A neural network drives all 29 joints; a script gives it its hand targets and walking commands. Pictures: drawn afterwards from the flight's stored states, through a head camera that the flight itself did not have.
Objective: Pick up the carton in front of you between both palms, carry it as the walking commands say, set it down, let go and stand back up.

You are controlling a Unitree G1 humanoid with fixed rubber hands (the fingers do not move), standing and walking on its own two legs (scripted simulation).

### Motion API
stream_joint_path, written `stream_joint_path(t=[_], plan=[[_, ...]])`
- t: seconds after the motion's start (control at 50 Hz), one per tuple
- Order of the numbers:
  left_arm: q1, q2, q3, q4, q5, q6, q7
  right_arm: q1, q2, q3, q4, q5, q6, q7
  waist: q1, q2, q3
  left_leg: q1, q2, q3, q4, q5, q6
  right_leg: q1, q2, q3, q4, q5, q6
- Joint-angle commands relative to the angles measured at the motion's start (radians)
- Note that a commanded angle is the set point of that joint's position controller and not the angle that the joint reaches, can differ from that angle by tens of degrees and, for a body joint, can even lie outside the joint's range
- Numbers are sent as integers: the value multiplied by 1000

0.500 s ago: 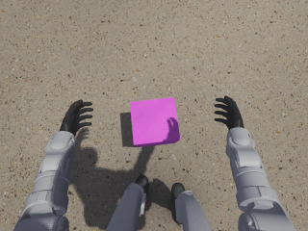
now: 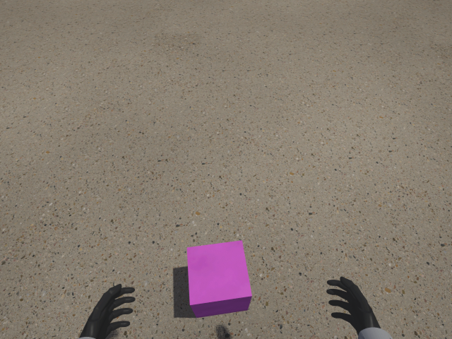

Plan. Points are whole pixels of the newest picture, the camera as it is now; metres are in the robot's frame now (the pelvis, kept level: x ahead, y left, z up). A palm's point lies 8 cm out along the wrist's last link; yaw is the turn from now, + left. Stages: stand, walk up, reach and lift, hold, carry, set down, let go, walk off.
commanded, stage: let go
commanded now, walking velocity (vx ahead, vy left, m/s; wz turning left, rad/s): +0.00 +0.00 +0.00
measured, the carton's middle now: (218, 280) +0.41 +0.05 -0.65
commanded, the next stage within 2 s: stand in 0.48 s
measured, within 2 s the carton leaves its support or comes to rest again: neither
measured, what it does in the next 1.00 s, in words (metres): stands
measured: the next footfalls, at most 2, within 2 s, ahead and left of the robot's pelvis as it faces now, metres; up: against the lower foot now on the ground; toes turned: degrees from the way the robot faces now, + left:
none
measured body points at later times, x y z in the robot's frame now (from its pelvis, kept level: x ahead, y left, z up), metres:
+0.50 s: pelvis +0.00 +0.00 +0.00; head +0.00 +0.00 +0.45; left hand +0.17 +0.24 -0.07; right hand +0.17 -0.24 -0.08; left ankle +0.00 +0.11 -0.74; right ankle -0.03 -0.10 -0.74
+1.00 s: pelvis +0.02 +0.02 +0.00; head +0.02 +0.03 +0.45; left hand +0.16 +0.30 -0.11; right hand +0.15 -0.28 -0.09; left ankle +0.00 +0.11 -0.74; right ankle -0.03 -0.10 -0.74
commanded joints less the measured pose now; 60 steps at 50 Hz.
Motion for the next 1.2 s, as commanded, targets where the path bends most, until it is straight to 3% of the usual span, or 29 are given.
stream_joint_path(t=[0.0, 0.1, 0.2, 0.34, 0.36, 0.38, 0.44, 0.46, 0.48, 0.5, 0.54, 0.58, 0.66, 0.72, 0.96, 1.18], plan=[[-35, 108, 26, -104, 5, 12, -2, 1, -80, -5, -117, 12, 10, 13, -23, -54, -92, 211, 5, 36, -48, 170, -22, 71, -37, -3, -107, 200, 45], [-37, 118, 35, -102, 26, 69, -5, 16, -88, 10, -145, 24, 61, 32, -22, -45, 14, 266, -4, 45, -51, 113, -20, 63, -54, -1, -135, 132, 36], [-32, 117, 43, -101, 41, 107, -4, 10, -93, 15, -159, 27, 97, 38, -12, -19, 52, 292, -5, 45, -42, 120, -19, 78, -58, 1, -133, 142, 33], [-41, 114, 42, -116, 44, 120, -3, 19, -95, 3, -164, 12, 115, 34, -24, -31, 39, 313, 1, 41, -43, 161, -15, 131, -44, -2, -111, 230, 42], [-77, 156, 55, -175, 66, 173, 22, 74, -104, -6, -104, 19, 87, 12, -31, -20, -19, 270, -27, 45, -6, 145, -25, 182, -48, 0, -74, 327, 41], [-56, 141, 38, -152, 60, 187, 33, 63, -104, 4, -122, 21, 81, 3, -39, -44, -17, 260, -23, 38, -4, 139, -15, 180, -50, 2, -58, 361, 45], [-53, 126, 23, -156, 47, 199, 47, 38, -103, 15, -132, 31, 76, -3, -23, -48, -8, 224, -18, 34, 1, 144, -13, 172, -53, 1, -49, 345, 42], [-53, 125, 23, -155, 44, 202, 49, 35, -106, 14, -132, 30, 76, -3, -21, -47, -8, 221, -16, 33, 0, 147, -13, 170, -50, -1, -50, 334, 40], [-70, 229, 48, -28, 44, 121, 88, 18, -201, -10, 15, -26, 51, -32, 6, -138, 9, 117, 55, -1, 14, 114, -30, 42, -87, 37, -65, 103, 49], [-57, 232, 51, -10, 59, 83, 97, 46, -221, -20, 26, -30, 35, -44, -22, -121, 13, 133, 64, -15, 18, 77, -24, 29, -92, 66, -89, 7, 39], [-79, 218, 46, 15, 67, 44, 93, 37, -225, -18, 64, -38, 11, -45, -32, -59, 12, 118, 75, -37, -2, 1, -18, -4, -95, 89, -95, -84, 25], [-82, 210, 44, 46, 62, 21, 87, 4, -227, -15, 90, -30, -6, -44, -22, -5, -17, 89, 94, -63, -22, 15, -5, 46, -85, 72, -57, 0, 25], [-66, 230, 45, 115, 58, -2, 86, -12, -234, -14, 137, -23, -23, -42, -19, -6, -75, 112, 104, -64, -7, 178, -3, 112, -95, 73, -36, 178, 29], [-63, 244, 42, 154, 57, -10, 93, -4, -253, -13, 172, -22, -27, -47, -26, 11, -94, 145, 112, -69, -5, 251, -1, 122, -98, 75, -28, 235, 28], [-60, 276, 21, 269, 53, -23, 101, -18, -301, -1, 268, -15, -37, -57, -30, -1, -88, 202, 130, -82, -29, 358, 8, 137, -111, 77, -40, 294, 26], [-72, 292, 11, 331, 51, -28, 105, -41, -312, 8, 336, -11, -40, -55, -29, -14, -66, 218, 132, -83, -65, 318, 11, 143, -122, 83, -76, 265, 20]])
